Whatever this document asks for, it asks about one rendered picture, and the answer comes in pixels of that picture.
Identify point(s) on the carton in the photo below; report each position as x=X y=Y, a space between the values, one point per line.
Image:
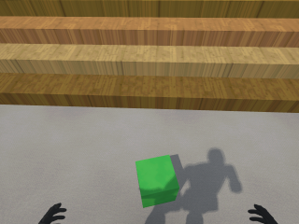
x=157 y=180

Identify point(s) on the robot right hand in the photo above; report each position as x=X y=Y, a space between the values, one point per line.
x=265 y=218

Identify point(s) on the robot left hand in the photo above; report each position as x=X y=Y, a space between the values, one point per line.
x=49 y=216

